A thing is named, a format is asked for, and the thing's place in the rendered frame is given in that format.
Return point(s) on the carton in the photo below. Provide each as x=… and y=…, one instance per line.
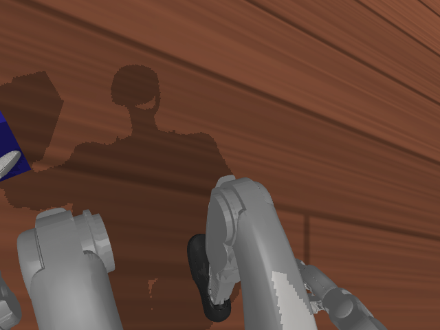
x=8, y=143

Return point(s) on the left robot hand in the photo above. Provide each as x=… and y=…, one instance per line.
x=8, y=161

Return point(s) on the right robot arm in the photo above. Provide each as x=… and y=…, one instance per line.
x=347, y=312

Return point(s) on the left robot arm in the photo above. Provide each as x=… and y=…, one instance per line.
x=10, y=309

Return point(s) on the right robot foot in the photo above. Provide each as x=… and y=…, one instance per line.
x=199, y=267

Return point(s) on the right robot hand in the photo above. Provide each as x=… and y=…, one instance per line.
x=317, y=283

